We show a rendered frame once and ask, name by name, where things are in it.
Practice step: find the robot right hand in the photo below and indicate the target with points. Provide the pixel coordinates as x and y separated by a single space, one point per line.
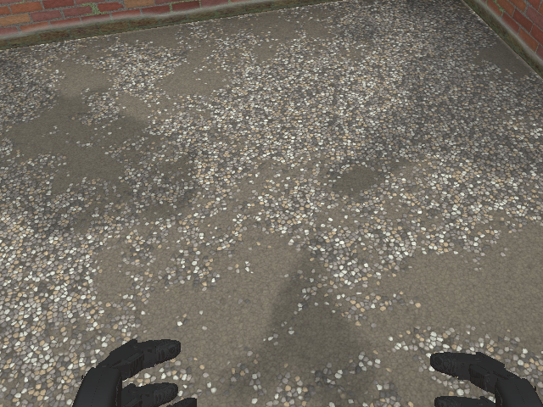
488 374

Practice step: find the robot left hand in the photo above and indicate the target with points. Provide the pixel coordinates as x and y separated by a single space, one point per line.
102 386

